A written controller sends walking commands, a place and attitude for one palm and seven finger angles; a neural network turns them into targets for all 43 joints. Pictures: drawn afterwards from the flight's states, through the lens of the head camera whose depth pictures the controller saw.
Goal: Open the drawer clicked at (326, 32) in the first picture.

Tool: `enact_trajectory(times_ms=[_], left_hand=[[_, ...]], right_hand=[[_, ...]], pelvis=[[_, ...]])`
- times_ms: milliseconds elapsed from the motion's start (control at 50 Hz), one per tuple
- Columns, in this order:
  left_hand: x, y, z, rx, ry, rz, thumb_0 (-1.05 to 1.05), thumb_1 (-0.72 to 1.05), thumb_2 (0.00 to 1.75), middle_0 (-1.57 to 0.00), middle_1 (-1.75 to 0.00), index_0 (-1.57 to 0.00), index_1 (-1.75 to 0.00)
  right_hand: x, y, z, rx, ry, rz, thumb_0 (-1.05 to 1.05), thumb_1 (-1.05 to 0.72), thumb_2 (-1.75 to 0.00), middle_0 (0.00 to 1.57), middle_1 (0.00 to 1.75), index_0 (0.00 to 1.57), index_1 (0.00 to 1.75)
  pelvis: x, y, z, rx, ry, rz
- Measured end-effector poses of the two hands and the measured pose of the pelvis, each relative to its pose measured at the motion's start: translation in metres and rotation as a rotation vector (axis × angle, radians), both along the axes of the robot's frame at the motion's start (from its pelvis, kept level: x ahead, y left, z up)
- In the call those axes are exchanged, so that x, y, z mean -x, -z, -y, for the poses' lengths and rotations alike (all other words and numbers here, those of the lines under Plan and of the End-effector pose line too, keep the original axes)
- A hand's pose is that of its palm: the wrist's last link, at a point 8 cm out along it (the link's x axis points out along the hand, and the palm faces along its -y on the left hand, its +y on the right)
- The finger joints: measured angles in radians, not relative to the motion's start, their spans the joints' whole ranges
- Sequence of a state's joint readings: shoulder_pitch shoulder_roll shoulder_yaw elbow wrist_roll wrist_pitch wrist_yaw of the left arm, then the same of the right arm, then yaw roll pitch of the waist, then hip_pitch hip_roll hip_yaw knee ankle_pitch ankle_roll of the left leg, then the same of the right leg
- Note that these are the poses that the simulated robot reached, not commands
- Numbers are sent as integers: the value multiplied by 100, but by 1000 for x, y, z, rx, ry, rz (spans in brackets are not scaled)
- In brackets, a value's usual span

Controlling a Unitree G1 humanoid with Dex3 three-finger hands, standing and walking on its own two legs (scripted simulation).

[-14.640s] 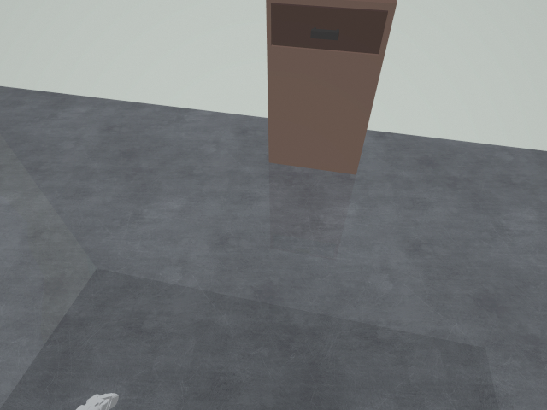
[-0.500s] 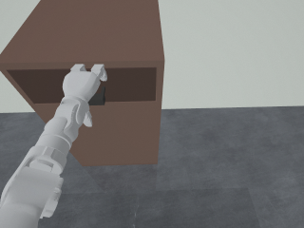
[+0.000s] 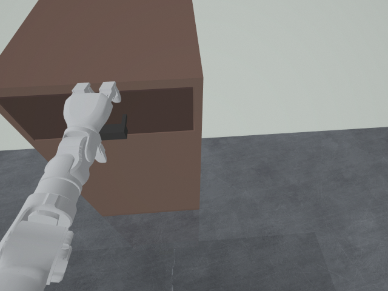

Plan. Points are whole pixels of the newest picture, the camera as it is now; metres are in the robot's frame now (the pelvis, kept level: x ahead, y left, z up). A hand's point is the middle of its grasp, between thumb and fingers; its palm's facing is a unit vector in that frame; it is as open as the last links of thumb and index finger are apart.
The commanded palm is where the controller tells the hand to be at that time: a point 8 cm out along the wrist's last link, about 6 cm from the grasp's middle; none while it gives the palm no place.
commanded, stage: move the hooked fingers above the handle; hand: left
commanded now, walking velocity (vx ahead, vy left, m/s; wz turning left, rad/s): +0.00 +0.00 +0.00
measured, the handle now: (105, 125) +0.51 +0.23 +0.00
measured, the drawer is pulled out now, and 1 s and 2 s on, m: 0.00 0.00 0.00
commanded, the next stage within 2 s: none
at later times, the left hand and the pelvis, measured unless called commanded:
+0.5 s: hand (112, 116) +0.47 +0.18 +0.08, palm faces +0.13 +0.00 -0.99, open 13.8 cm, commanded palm +0.43 +0.22 +0.12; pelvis +0.00 +0.00 +0.00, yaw -1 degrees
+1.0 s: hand (93, 118) +0.46 +0.22 +0.08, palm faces +0.11 +0.01 -0.99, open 13.9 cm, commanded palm +0.43 +0.22 +0.13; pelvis +0.00 -0.02 +0.00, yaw +0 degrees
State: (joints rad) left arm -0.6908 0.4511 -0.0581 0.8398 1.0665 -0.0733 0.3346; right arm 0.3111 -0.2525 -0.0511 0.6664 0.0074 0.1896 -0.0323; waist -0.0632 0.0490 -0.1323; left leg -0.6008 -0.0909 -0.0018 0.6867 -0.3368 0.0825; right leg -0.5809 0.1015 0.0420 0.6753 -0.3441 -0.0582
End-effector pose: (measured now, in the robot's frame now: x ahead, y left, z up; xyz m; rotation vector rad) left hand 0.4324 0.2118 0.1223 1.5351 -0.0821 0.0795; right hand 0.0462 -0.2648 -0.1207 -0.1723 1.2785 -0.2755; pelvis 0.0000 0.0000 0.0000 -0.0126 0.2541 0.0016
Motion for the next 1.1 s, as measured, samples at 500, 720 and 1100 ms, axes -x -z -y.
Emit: enact_trajectory(times_ms=[500,720,1100], left_hand=[[-10,-10,30,-29,-27,29,0,-49,31,-41,-127,-32,-121],[4,10,-3,-26,-115,-272,0,-49,31,-34,-122,-32,-121],[-1,-2,-22,-58,-262,-194,0,-49,31,-32,-120,-31,-120]], right_hand=[[-31,9,-8,-59,-21,40,0,-91,-90,20,30,20,30],[-14,-11,10,-2,14,42,0,-91,-90,21,30,20,30],[-15,1,10,-45,9,30,0,-91,-90,20,30,20,30]], pelvis=[[-1,-1,5,-10,20,-5],[-1,-9,21,-11,0,39],[0,-5,18,-11,-5,12]])
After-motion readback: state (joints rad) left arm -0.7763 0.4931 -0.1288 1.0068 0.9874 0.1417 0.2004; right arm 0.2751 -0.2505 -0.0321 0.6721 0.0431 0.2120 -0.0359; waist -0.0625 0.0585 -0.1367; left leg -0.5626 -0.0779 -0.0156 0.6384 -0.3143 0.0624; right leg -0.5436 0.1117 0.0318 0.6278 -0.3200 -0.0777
